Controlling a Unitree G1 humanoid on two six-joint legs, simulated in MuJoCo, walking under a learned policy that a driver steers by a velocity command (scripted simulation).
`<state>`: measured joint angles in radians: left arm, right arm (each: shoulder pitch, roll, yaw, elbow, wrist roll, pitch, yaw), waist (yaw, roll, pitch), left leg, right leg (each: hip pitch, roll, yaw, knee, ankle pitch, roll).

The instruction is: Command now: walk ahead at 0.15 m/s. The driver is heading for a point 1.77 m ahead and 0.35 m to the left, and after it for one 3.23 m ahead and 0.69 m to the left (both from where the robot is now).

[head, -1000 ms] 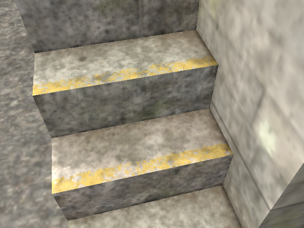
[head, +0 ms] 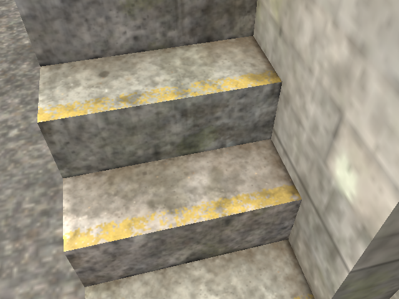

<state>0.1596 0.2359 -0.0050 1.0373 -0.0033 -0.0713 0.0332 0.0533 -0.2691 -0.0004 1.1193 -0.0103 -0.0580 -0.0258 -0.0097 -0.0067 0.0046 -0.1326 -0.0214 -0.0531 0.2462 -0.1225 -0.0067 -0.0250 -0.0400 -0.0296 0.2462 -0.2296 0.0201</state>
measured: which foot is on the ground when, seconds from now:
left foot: down 0.00-1.00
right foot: down 0.00-1.00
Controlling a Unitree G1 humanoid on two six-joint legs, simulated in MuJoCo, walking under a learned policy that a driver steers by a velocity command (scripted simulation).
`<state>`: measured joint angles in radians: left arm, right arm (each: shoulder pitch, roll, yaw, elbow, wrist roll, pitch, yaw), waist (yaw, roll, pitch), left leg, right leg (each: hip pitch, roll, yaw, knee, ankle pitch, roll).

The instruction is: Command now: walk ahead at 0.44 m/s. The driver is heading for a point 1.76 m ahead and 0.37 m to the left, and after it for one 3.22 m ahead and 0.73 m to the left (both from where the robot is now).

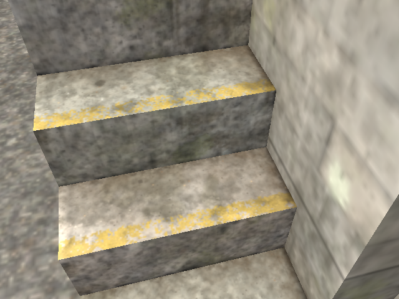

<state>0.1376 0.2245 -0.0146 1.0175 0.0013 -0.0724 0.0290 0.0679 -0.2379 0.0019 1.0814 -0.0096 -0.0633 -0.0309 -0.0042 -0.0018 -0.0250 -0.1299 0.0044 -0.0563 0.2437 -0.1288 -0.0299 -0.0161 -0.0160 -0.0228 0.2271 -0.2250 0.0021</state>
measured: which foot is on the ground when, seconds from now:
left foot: down 0.00-1.00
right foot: down 0.00-1.00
